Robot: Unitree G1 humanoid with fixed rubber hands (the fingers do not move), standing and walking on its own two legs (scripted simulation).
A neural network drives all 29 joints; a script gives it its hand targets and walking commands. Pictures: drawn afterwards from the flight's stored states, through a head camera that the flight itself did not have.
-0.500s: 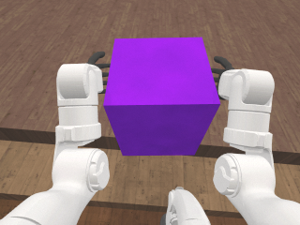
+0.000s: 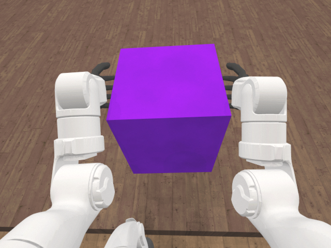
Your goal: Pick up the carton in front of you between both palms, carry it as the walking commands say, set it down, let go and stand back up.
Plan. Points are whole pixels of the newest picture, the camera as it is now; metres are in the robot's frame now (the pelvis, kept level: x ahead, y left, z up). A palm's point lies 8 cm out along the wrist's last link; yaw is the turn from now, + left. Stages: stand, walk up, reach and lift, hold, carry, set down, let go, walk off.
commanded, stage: carry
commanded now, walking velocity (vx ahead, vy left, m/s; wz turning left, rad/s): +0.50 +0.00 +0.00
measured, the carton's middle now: (169, 115) +0.40 -0.04 +0.08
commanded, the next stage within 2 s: none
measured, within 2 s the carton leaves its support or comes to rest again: neither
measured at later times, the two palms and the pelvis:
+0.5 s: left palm out of the picture +0.67 +0.10 +0.32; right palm out of the picture +0.72 -0.19 +0.33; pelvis +0.31 -0.08 +0.16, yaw -2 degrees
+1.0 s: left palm out of the picture +0.97 +0.07 +0.41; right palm out of the picture +0.95 -0.23 +0.41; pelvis +0.59 -0.06 +0.23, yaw -1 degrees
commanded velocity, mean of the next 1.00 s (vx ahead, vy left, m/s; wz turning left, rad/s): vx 0.50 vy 0.00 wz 0.00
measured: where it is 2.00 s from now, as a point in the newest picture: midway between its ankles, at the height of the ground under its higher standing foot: (171, 84)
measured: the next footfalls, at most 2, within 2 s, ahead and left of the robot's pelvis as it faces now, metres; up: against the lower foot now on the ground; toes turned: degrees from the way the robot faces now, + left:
right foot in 0.38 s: +0.47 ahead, -0.17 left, +0.14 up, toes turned -6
left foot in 0.82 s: +0.64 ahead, +0.03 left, +0.14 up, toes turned +4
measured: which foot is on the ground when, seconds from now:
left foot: down 0.00-0.38, up 0.40-0.80, down 0.82-1.00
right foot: up 0.00-0.36, down 0.38-0.84, up 0.86-1.00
